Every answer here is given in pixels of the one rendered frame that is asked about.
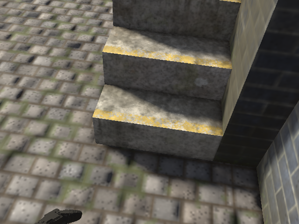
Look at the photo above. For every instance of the left robot hand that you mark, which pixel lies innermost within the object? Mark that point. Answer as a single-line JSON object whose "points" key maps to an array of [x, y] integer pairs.
{"points": [[57, 216]]}

